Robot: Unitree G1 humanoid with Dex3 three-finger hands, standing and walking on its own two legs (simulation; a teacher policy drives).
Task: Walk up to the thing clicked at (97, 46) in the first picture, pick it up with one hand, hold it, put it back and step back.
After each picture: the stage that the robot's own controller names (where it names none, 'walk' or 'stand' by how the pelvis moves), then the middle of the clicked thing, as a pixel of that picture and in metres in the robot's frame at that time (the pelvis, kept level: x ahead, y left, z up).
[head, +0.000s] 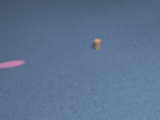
stand; (97, 44) +1.36 -0.16 -0.72
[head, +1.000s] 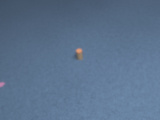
walk; (79, 54) +1.25 +0.15 -0.70
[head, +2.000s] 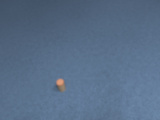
walk; (61, 85) +0.81 +0.27 -0.71
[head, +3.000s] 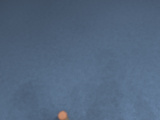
walk; (63, 118) +0.52 +0.25 -0.72
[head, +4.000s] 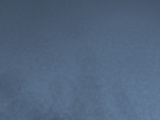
stand; out of the picture +0.44 +0.21 -0.72
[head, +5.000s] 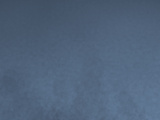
stand; out of the picture +0.40 +0.19 -0.72
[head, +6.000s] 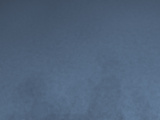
walk; out of the picture +0.44 +0.23 -0.71
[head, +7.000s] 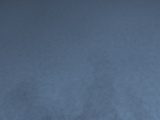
walk; out of the picture +0.43 +0.25 -0.71
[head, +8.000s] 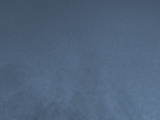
stand; out of the picture +0.37 +0.19 -0.71
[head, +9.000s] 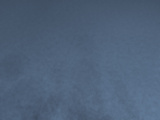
stand; out of the picture +0.29 +0.19 -0.73
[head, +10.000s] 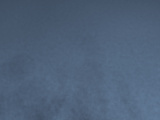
stand; out of the picture +0.30 +0.19 -0.73
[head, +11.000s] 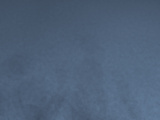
stand; out of the picture +0.29 +0.20 -0.73
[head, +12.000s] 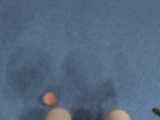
go down; (50, 100) +0.35 +0.19 -0.50
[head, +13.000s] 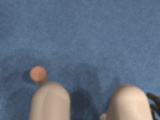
go down; (39, 76) +0.39 +0.20 -0.31
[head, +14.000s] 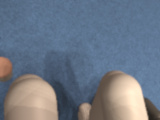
close in; (2, 70) +0.38 +0.23 -0.24
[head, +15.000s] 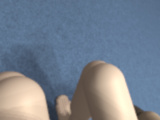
close; out of the picture +0.38 +0.24 -0.22
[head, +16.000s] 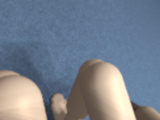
close; out of the picture +0.37 +0.25 -0.22
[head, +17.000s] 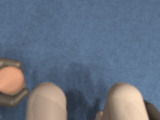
lift; (12, 84) +0.30 +0.24 -0.06
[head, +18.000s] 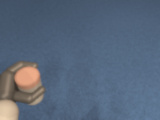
lift; (30, 86) +0.33 +0.17 +0.06
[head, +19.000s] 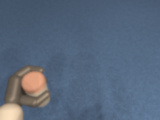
hold; (37, 90) +0.32 +0.16 +0.02
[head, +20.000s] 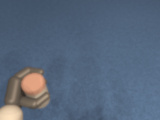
hold; (37, 91) +0.32 +0.17 +0.03
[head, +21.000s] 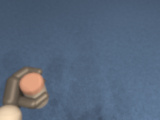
hold; (35, 91) +0.32 +0.17 +0.03
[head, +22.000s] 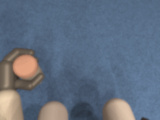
crouch; (30, 71) +0.38 +0.18 -0.05
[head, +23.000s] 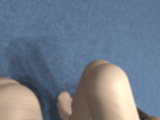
lower; out of the picture +0.39 +0.27 -0.22
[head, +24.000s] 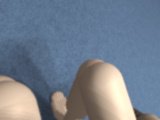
lower; out of the picture +0.39 +0.27 -0.21
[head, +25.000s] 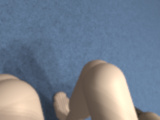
lower; out of the picture +0.38 +0.26 -0.21
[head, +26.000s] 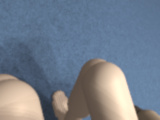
lower; out of the picture +0.38 +0.27 -0.22
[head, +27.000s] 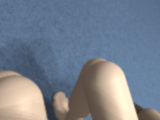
lower; out of the picture +0.37 +0.27 -0.22
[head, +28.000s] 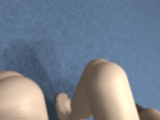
withdraw; out of the picture +0.37 +0.26 -0.22
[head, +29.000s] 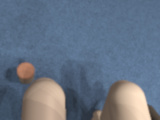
walk; (26, 74) +0.38 +0.23 -0.29
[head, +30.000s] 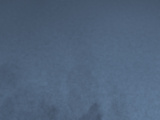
stand; out of the picture +0.31 +0.19 -0.65
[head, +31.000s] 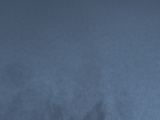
stand; out of the picture +0.32 +0.21 -0.66
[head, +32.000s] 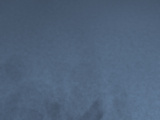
stand; out of the picture +0.31 +0.20 -0.66
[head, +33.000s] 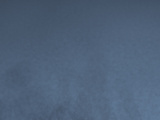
stand; out of the picture +0.34 +0.20 -0.72
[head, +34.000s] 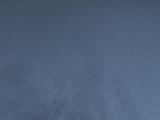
stand; out of the picture +0.31 +0.21 -0.73
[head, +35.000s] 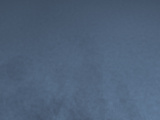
walk; out of the picture +0.30 +0.21 -0.73
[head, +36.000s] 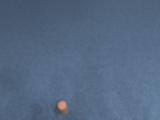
walk; (63, 107) +0.51 +0.21 -0.71
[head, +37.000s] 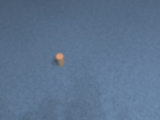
walk; (60, 60) +0.91 +0.20 -0.69
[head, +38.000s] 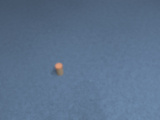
stand; (59, 69) +0.95 +0.22 -0.70
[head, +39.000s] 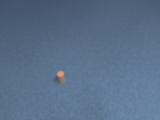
stand; (61, 77) +0.92 +0.23 -0.73
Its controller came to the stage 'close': yes
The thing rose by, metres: 0.72
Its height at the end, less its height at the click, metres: +0.00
